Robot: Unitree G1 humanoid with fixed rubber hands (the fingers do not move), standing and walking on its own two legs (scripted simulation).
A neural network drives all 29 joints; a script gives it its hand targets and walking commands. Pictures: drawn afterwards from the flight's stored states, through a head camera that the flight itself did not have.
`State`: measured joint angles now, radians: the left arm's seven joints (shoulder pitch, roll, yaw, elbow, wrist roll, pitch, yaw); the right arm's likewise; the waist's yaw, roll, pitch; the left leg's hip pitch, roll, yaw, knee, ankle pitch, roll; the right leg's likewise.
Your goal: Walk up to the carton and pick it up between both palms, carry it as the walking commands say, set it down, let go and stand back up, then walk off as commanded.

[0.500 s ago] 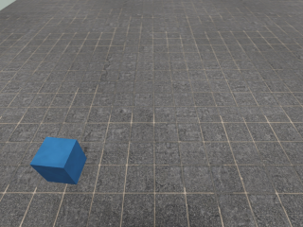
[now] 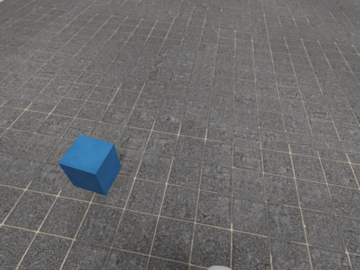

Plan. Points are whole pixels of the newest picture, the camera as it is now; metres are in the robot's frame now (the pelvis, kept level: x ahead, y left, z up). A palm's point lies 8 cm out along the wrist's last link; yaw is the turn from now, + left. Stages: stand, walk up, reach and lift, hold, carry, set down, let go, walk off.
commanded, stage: walk up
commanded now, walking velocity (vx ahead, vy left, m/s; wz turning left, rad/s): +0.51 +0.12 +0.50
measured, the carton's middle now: (93, 165) +0.75 +0.45 -0.63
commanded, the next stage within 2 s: none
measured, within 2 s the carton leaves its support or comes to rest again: neither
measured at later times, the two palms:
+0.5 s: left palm out of the picture -0.01 +0.28 -0.11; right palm (231, 183) +0.37 -0.16 -0.11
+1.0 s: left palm (42, 219) +0.27 +0.34 -0.10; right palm (208, 177) +0.41 -0.10 -0.14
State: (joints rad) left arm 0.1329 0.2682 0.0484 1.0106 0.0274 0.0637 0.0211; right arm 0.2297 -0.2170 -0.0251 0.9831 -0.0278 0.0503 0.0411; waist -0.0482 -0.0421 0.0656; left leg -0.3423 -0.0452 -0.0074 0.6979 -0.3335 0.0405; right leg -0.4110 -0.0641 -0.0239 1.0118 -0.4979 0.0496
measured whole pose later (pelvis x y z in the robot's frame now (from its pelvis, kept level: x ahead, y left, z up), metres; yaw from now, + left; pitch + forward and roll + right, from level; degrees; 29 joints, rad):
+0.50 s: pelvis +0.15 +0.06 +0.01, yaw +15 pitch -1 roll +2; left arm 0.48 0.22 0.04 1.09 0.03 -0.04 0.01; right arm 0.03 -0.32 -0.06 0.92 -0.01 0.02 0.10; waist 0.05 0.02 0.06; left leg -0.53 0.07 0.09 0.69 -0.24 0.00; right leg 0.10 -0.20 -0.21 0.42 -0.46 0.13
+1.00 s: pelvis +0.29 +0.11 +0.01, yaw +23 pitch -4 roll +2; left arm 0.23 0.14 0.01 0.97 0.04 -0.03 0.02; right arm 0.27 -0.21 -0.07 1.01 -0.03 0.04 0.02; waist -0.02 0.04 0.03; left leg -0.47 0.04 0.01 1.10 -0.35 -0.03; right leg -0.23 -0.09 -0.21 0.61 -0.31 -0.05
